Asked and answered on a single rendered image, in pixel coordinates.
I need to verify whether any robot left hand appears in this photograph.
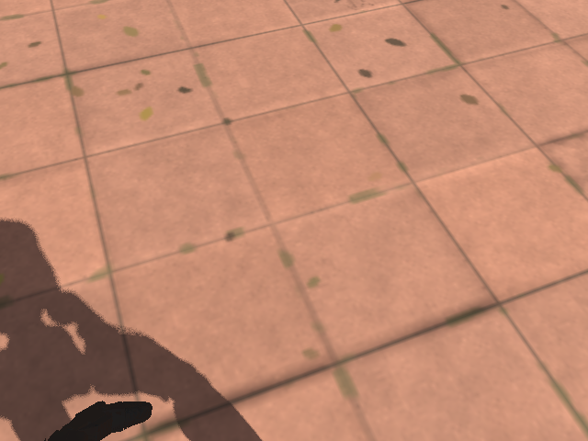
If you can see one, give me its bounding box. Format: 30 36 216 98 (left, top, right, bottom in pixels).
44 401 153 441

